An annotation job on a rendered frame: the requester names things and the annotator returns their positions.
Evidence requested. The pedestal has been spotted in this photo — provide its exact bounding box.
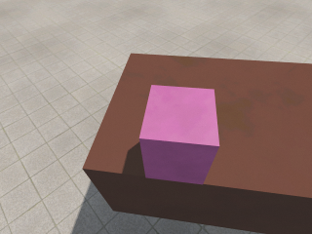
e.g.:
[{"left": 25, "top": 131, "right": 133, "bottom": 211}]
[{"left": 82, "top": 53, "right": 312, "bottom": 234}]

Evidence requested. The carton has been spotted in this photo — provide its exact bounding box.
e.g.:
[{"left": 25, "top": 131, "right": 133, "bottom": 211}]
[{"left": 139, "top": 85, "right": 219, "bottom": 185}]

